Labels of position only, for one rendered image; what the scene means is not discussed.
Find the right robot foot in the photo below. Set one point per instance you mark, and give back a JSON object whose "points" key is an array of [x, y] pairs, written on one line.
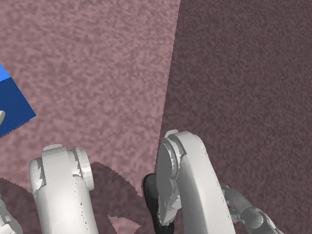
{"points": [[151, 197]]}

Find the carton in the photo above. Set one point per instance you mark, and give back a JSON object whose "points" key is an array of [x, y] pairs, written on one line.
{"points": [[17, 109]]}

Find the left robot arm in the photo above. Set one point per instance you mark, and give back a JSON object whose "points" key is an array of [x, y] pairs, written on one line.
{"points": [[8, 225]]}

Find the right robot arm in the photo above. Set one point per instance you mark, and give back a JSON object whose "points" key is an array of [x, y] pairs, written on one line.
{"points": [[257, 222]]}

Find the right robot hand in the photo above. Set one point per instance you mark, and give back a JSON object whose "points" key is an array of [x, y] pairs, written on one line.
{"points": [[236, 200]]}

